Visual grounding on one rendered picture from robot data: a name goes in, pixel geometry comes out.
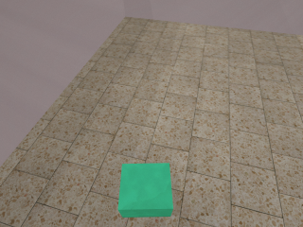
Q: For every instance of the carton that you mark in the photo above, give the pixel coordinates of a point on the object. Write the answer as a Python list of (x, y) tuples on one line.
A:
[(145, 191)]

